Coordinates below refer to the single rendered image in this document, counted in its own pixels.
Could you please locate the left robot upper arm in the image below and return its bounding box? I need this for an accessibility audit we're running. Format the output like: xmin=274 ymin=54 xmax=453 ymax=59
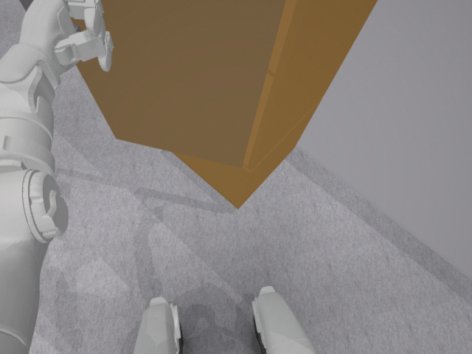
xmin=0 ymin=169 xmax=69 ymax=354

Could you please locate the robot left thigh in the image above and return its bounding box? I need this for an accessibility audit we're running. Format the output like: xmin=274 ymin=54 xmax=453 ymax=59
xmin=133 ymin=303 xmax=181 ymax=354

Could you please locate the robot left forearm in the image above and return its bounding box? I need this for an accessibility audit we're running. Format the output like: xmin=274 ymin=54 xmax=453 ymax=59
xmin=0 ymin=44 xmax=61 ymax=178

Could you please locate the robot thigh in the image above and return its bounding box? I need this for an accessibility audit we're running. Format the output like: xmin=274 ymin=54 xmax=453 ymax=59
xmin=133 ymin=303 xmax=181 ymax=354
xmin=251 ymin=292 xmax=318 ymax=354

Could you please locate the robot right thigh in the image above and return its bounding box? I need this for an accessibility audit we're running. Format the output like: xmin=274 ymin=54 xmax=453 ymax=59
xmin=251 ymin=292 xmax=318 ymax=354

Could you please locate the robot left hand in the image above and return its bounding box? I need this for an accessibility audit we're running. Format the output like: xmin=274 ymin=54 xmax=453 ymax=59
xmin=18 ymin=0 xmax=114 ymax=75

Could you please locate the cupboard door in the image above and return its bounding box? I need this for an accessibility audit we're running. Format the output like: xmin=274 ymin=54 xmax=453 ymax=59
xmin=67 ymin=0 xmax=286 ymax=168

